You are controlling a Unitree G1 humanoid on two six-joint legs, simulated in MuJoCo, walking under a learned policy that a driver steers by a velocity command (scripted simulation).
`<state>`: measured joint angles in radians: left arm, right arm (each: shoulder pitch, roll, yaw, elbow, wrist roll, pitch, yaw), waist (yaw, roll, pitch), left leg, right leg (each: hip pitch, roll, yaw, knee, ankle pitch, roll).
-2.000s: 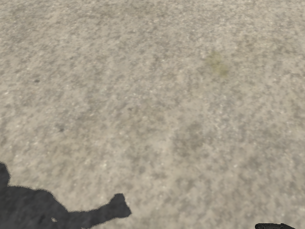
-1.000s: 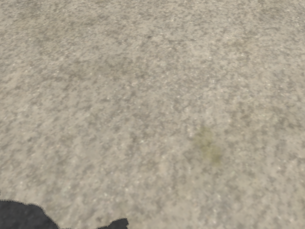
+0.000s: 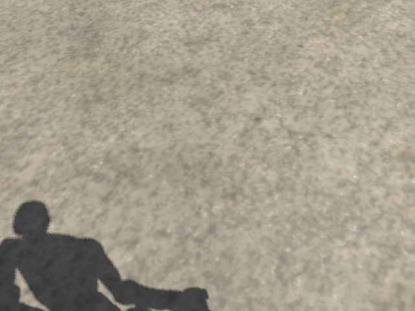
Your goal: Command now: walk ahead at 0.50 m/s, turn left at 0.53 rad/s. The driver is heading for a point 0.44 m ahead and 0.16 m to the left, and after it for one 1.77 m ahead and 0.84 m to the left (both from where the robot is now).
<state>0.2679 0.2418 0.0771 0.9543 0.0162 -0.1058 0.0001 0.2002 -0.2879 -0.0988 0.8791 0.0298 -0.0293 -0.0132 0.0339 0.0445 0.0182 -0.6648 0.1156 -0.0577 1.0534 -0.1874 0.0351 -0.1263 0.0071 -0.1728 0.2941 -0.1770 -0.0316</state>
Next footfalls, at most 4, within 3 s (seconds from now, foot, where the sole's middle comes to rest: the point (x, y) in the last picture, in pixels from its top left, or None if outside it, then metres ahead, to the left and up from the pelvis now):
0.28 left None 0.30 0.16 -0.78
0.74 right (205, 288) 0.57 0.07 -0.78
1.16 left None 0.37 0.25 -0.78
1.48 right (209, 305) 0.52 0.06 -0.78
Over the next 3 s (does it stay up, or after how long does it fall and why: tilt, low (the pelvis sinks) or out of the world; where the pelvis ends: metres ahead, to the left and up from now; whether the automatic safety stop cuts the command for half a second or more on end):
stays up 0.77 0.45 -0.01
